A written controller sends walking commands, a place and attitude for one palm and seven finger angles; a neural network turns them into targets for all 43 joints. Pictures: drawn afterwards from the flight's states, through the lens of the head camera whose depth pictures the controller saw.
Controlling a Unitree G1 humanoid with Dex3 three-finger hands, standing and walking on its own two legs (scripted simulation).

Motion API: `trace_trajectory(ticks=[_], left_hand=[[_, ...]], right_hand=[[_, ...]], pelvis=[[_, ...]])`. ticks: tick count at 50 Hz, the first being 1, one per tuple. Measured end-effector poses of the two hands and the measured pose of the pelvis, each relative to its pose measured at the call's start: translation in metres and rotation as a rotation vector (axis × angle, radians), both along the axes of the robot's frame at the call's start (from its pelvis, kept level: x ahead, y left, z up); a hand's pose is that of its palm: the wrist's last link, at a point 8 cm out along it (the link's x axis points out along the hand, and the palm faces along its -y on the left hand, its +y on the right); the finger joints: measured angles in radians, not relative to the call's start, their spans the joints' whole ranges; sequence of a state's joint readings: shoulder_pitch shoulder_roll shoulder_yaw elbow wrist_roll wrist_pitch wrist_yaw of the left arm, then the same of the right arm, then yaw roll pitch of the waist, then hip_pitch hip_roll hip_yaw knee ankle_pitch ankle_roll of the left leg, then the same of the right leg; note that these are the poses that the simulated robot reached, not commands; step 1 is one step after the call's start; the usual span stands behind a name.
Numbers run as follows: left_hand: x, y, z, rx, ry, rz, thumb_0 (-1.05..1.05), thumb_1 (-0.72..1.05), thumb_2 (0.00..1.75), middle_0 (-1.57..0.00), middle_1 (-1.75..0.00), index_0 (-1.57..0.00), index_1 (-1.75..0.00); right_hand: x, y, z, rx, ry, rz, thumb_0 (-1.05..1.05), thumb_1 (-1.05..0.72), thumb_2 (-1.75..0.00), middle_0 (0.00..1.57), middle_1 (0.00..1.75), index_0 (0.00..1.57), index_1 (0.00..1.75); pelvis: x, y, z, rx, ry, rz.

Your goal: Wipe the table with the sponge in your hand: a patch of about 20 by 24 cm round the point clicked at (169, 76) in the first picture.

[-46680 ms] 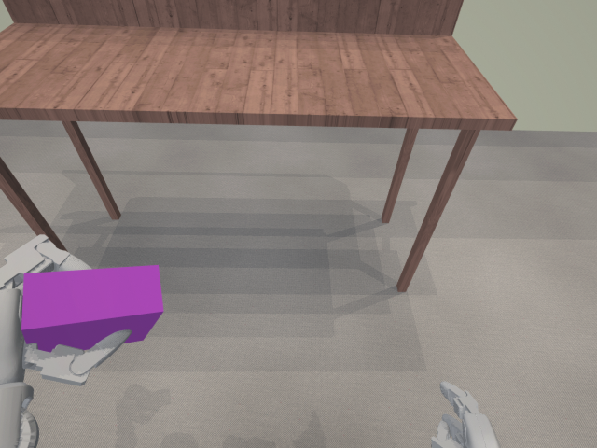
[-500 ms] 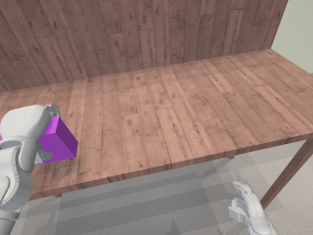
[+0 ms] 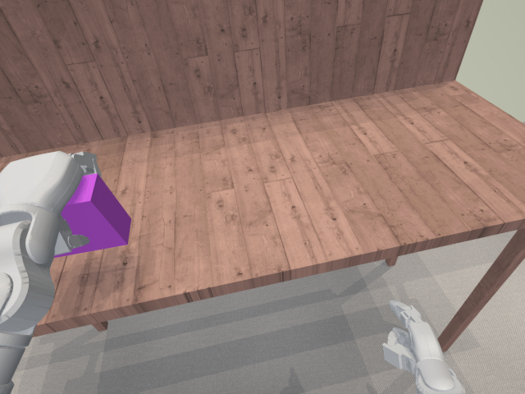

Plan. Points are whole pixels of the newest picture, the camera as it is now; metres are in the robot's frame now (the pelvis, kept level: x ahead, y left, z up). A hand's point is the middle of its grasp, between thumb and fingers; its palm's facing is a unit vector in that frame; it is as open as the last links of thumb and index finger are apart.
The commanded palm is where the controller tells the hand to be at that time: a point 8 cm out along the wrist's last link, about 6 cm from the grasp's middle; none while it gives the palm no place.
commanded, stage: lift the sponge slowly off the table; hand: left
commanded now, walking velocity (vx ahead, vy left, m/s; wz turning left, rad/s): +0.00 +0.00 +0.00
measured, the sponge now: (77, 225) +0.25 +0.32 +0.16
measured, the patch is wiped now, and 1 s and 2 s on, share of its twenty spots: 1.00 1.00 1.00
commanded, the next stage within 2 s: bring the sponge back beside the body in 0.34 s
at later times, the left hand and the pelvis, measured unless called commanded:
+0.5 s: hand (63, 196) +0.26 +0.33 +0.21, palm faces +0.11 -0.03 -0.99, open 9.1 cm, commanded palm +0.21 +0.32 +0.28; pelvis +0.00 +0.01 +0.00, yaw +0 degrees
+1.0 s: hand (62, 215) +0.23 +0.30 +0.21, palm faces +0.19 -0.06 -0.98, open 9.1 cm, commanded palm +0.18 +0.31 +0.28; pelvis +0.00 +0.01 +0.00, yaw -1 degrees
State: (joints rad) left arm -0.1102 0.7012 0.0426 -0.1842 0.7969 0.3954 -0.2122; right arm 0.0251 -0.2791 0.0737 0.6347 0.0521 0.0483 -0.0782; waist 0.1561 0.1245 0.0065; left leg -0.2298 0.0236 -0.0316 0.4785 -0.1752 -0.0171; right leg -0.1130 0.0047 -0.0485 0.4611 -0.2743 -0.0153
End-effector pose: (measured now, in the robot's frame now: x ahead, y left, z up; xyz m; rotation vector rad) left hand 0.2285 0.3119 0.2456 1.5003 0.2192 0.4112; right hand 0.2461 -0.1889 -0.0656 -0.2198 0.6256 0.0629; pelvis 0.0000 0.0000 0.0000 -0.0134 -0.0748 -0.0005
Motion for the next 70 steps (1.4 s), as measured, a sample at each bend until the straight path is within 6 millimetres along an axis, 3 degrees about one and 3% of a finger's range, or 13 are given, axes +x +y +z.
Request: trace_trajectory(ticks=[15,24,33,41,70], left_hand=[[0.012,0.004,0.017,0.007,-0.009,0.004,-0.01,-0.46,1.11,-0.81,-1.40,-0.84,-1.44],[0.010,0.008,0.013,-0.007,0.017,0.013,-0.01,-0.46,1.11,-0.81,-1.40,-0.84,-1.44],[-0.002,-0.001,0.009,-0.012,-0.014,-0.037,-0.01,-0.46,1.11,-0.81,-1.40,-0.84,-1.44],[-0.011,0.002,0.013,-0.028,-0.051,-0.003,-0.01,-0.46,1.11,-0.81,-1.40,-0.84,-1.44],[-0.051,-0.029,0.011,-0.055,-0.117,-0.065,-0.01,-0.46,1.11,-0.81,-1.40,-0.84,-1.44]], right_hand=[[0.002,0.004,0.002,0.001,-0.007,0.003,0.01,-0.91,-0.90,0.20,0.30,0.20,0.30],[-0.001,0.002,-0.001,-0.010,0.014,-0.002,0.01,-0.91,-0.90,0.20,0.30,0.20,0.30],[0.002,0.009,-0.001,-0.009,0.010,0.009,0.01,-0.91,-0.90,0.20,0.30,0.20,0.30],[0.008,0.019,0.005,0.011,-0.011,0.025,0.01,-0.91,-0.90,0.20,0.30,0.20,0.30],[0.004,0.012,0.015,0.022,-0.072,0.030,0.01,-0.91,-0.90,0.20,0.30,0.20,0.30]], pelvis=[[0.000,0.002,0.000,0.000,0.008,-0.002],[0.001,0.005,0.000,0.001,0.013,-0.003],[0.001,0.007,0.000,0.000,0.008,-0.007],[0.000,0.007,0.000,0.000,0.005,-0.007],[-0.008,-0.003,-0.002,0.002,-0.023,-0.020]])
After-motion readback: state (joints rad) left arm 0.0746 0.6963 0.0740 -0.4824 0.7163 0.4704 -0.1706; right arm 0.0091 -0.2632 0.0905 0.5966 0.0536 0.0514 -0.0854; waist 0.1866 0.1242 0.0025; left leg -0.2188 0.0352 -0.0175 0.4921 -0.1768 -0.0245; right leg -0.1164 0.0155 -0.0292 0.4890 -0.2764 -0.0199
